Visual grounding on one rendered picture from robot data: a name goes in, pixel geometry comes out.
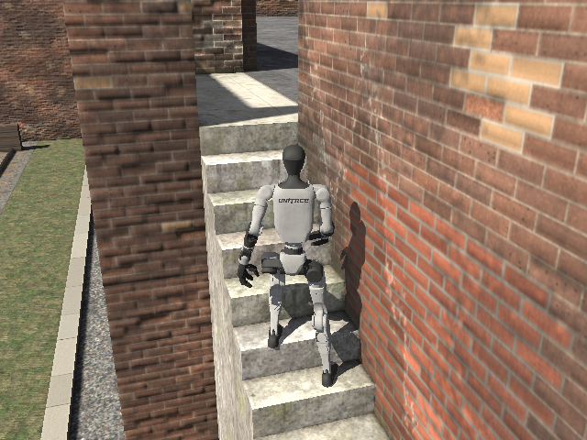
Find stairs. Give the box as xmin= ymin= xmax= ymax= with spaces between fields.
xmin=199 ymin=122 xmax=391 ymax=440

